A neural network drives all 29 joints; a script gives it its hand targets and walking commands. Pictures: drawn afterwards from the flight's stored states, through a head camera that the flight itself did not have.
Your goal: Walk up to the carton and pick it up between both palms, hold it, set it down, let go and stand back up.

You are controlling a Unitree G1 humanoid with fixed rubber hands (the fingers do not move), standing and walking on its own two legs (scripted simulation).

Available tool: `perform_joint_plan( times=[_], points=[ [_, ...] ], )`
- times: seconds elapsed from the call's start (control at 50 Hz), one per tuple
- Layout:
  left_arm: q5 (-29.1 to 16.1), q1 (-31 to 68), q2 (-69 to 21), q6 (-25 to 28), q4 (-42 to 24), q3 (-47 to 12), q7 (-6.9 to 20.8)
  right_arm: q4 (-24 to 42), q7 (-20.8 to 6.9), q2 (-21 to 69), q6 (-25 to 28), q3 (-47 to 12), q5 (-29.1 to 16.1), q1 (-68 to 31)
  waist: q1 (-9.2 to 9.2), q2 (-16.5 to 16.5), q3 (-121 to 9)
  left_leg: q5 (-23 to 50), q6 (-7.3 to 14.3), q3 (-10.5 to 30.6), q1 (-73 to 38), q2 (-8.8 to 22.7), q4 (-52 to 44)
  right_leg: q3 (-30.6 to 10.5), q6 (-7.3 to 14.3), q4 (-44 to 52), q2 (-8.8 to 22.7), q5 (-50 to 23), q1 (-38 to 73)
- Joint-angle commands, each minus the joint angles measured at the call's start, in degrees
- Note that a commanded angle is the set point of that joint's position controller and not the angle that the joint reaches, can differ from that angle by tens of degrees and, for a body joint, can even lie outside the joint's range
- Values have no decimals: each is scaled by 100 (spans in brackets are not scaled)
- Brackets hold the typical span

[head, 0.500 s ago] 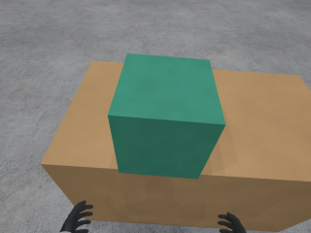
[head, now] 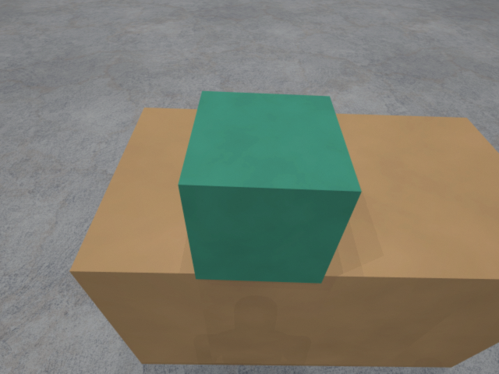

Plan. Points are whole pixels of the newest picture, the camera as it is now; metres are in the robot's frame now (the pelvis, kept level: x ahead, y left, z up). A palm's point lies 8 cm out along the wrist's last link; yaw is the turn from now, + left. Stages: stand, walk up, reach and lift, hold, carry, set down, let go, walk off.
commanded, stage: stand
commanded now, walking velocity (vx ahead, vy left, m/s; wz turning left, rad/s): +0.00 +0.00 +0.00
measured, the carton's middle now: (262, 188) +0.47 -0.02 +0.04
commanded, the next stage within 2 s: none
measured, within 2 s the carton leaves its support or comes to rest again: neither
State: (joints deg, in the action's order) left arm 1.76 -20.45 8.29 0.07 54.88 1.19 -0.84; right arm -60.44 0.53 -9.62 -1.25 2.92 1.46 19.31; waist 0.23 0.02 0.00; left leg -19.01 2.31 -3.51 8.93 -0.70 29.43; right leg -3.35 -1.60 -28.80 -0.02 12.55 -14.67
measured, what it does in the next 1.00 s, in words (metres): stands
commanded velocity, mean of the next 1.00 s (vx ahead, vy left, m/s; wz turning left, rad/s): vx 0.00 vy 0.00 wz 0.00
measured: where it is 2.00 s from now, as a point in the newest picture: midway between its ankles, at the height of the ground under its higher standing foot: outside the picture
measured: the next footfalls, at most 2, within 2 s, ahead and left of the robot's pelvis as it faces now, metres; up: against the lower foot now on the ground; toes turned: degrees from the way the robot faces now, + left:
none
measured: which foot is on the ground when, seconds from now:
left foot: down 0.00-1.00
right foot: down 0.00-1.00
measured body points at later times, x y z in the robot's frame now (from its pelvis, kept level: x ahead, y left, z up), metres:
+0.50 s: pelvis -0.01 +0.03 +0.00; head -0.01 +0.03 +0.45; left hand -0.05 +0.21 -0.16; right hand -0.05 -0.17 -0.16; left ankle -0.03 +0.09 -0.74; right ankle +0.03 -0.14 -0.74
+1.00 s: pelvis +0.01 +0.05 +0.00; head +0.02 +0.05 +0.45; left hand -0.01 +0.24 -0.17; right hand -0.03 -0.15 -0.16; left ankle -0.03 +0.09 -0.74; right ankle +0.03 -0.14 -0.74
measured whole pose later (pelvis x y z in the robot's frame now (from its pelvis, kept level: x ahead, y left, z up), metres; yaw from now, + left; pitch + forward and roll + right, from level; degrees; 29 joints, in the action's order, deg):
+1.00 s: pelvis +0.01 +0.05 +0.00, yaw -2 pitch -2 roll +1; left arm 0.5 -18.0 4.2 -1.2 68.3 0.3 -3.8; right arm -66.2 2.4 -4.6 0.6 2.2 0.7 19.4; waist 1.2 -1.2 1.8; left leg -18.0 6.3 -6.5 4.8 -5.7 24.1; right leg -7.1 -5.9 -28.4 4.3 13.6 -13.3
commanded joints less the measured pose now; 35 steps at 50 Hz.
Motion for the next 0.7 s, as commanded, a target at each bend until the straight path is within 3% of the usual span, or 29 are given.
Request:
perform_joint_plan(
  times=[0.0,0.12,0.16,0.18,0.2,0.22,0.24,0.26,0.28,0.3,0.34,0.36,0.38,0.42,0.46,0.48,0.5,0.56,0.58,0.6,0.62,0.66,0.68],
  points=[
    [-17,-234,435,139,-3,94,-66,117,63,-604,166,84,-4,165,-26,-41,508,73,217,853,670,668,-1280,-337,209,601,314,-785,124],
    [-32,-363,284,104,509,30,-95,-202,85,-466,166,-4,-8,331,-2,-107,747,-156,207,874,703,653,-1445,-330,138,705,315,-639,56],
    [-47,-527,248,97,600,4,-114,-218,95,-451,200,5,-4,373,-56,-336,807,-99,203,764,660,627,-1408,-277,73,730,294,-639,-9],
    [-27,-536,276,114,609,-12,-142,-294,96,-382,193,27,-16,508,-2,-184,800,73,226,711,689,569,-1444,-302,73,675,353,-750,58],
    [-67,-461,140,104,661,-21,-148,-366,104,-351,177,0,-21,590,26,-319,920,79,208,713,768,591,-1434,-273,55,680,353,-743,15],
    [-69,-553,36,95,711,-54,-159,-351,107,-484,171,41,-8,570,38,-73,943,-54,157,656,677,552,-1462,-319,32,721,372,-609,-84],
    [-41,-506,174,78,701,-38,-160,-347,120,-387,157,46,-46,498,45,-52,980,-221,189,707,688,572,-1524,-265,43,651,322,-541,-144],
    [-64,-439,138,64,785,-18,-176,-325,104,-303,167,10,-42,460,64,-279,919,-176,190,775,695,624,-1537,-271,9,653,320,-532,-51],
    [-79,-596,139,62,805,-33,-150,-329,115,-319,171,10,-51,397,-39,-48,822,-280,191,717,654,610,-1573,-289,13,689,263,-455,-148],
    [-56,-565,80,49,814,-38,-169,-303,109,-286,151,15,-58,374,-60,-190,864,-423,212,707,756,628,-1580,-202,-36,626,280,-497,-106],
    [-53,-410,104,36,778,-15,-171,-322,125,-236,159,-4,-74,565,116,-302,873,-445,214,770,892,571,-1599,-202,-15,595,316,-500,-66],
    [-37,-393,-89,31,851,-64,-184,-433,136,-222,148,14,-28,630,118,28,909,-497,191,811,835,579,-1649,-244,-46,624,289,-506,-182],
    [-79,-474,-51,24,887,-37,-183,-387,157,-207,145,-12,-23,488,73,113,833,-380,192,841,668,624,-1641,-220,-70,588,285,-521,-250],
    [-35,-508,-41,9,1014,-62,-218,-374,152,-288,157,36,-48,522,74,-132,993,-307,160,909,690,716,-1739,-233,-63,562,316,-478,-314],
    [-44,-453,-138,16,987,-74,-225,-388,151,-338,157,72,-59,631,119,-74,871,-302,160,913,721,698,-1811,-180,-75,556,322,-566,-186],
    [-60,-579,-101,5,1061,-55,-214,-369,160,-226,154,34,-84,582,14,-81,848,-245,145,943,571,710,-1816,-236,-73,477,292,-483,-349],
    [-49,-506,-47,-1,1089,-57,-207,-373,157,-120,178,21,-38,588,81,10,799,-248,155,919,487,754,-1744,-178,-78,563,323,-558,-277],
    [-58,-490,-150,-24,1121,-62,-219,-402,172,-117,223,14,-33,802,115,-182,723,896,-63,959,294,793,-1648,-210,-98,487,340,-607,-334],
    [-117,-502,-198,-6,1127,-72,-232,-488,179,-194,204,26,-65,736,61,-80,834,759,-44,824,278,714,-1671,-205,-106,494,364,-643,-418],
    [-114,-464,-199,-15,1211,-78,-229,-435,171,-124,208,35,-81,753,117,-286,726,817,-44,941,208,817,-1732,-157,-136,429,348,-532,-323],
    [-109,-514,-303,-21,1212,-95,-239,-471,166,-103,208,25,-46,763,49,-84,910,941,-41,857,242,783,-1618,-224,-147,470,387,-595,-372],
    [-76,-533,-67,-7,1246,-47,-240,-452,157,-33,253,-38,-54,633,-30,-249,750,1275,127,808,161,719,-1491,-203,-131,488,401,-766,-193],
    [-91,-534,-63,8,1199,-31,-242,-463,145,-99,273,-12,-96,664,22,-191,651,1583,117,718,115,676,-1420,-205,-113,455,435,-827,-159]
  ],
)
